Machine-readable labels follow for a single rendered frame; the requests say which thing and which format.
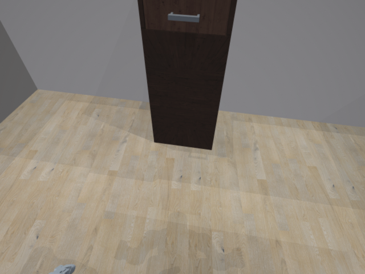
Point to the cabinet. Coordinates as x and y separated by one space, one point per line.
185 74

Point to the handle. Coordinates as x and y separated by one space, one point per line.
186 18

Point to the drawer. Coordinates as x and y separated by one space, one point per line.
214 15

